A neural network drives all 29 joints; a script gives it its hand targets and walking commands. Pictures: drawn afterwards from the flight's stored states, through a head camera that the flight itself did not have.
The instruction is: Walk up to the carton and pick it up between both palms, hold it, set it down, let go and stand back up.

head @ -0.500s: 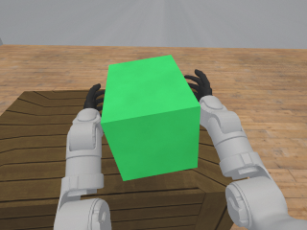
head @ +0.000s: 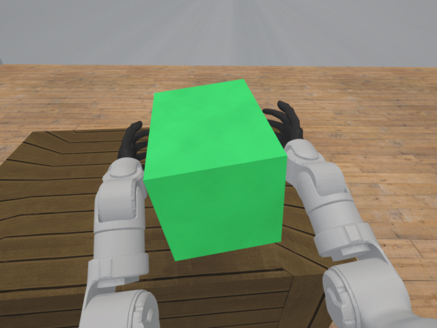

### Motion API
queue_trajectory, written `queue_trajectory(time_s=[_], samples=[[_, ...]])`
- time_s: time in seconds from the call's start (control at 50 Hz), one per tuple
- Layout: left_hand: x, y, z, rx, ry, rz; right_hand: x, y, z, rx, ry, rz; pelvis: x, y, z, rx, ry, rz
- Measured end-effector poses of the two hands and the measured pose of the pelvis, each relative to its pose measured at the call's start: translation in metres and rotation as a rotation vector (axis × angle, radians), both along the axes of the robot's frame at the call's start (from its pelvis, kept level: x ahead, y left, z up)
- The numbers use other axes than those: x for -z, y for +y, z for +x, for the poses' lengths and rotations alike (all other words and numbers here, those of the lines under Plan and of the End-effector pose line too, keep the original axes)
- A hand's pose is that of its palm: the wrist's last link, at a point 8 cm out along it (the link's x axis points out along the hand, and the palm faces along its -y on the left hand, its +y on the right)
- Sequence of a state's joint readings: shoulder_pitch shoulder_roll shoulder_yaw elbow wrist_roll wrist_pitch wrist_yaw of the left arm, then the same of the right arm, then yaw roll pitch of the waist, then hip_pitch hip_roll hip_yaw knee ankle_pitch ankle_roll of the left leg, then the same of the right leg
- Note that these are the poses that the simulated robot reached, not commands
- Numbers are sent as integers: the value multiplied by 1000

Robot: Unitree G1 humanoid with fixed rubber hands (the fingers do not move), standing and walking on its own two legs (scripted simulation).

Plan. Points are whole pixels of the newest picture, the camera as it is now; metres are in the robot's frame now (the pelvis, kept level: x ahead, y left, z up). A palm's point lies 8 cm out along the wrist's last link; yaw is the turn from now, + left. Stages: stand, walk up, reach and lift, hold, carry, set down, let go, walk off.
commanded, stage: hold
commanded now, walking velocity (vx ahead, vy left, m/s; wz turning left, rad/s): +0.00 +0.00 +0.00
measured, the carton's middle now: (212, 161) +0.39 +0.00 +0.17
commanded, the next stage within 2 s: none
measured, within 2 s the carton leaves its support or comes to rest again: neither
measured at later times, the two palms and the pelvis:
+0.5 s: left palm (129, 163) +0.35 +0.14 +0.21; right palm (291, 142) +0.36 -0.14 +0.23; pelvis +0.00 +0.00 +0.00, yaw +0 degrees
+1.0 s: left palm (129, 162) +0.35 +0.15 +0.21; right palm (291, 140) +0.36 -0.14 +0.23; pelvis +0.00 +0.00 +0.00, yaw +0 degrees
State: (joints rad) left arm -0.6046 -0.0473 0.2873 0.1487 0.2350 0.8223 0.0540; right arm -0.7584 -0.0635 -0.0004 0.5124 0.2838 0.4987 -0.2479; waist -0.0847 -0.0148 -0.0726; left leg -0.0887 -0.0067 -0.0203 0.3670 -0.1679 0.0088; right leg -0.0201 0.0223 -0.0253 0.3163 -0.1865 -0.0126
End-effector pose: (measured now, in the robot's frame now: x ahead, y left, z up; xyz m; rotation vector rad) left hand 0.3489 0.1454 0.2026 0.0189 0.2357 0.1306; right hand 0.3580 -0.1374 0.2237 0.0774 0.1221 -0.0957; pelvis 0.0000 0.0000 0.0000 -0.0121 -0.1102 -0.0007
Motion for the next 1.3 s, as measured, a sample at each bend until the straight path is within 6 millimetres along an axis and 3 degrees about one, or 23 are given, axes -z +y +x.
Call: queue_trajectory(time_s=[1.3], samples=[[-6,-1,0,2,-3,2,-6,-2,0,1,0,-5,0,0,0,1,0,0]])
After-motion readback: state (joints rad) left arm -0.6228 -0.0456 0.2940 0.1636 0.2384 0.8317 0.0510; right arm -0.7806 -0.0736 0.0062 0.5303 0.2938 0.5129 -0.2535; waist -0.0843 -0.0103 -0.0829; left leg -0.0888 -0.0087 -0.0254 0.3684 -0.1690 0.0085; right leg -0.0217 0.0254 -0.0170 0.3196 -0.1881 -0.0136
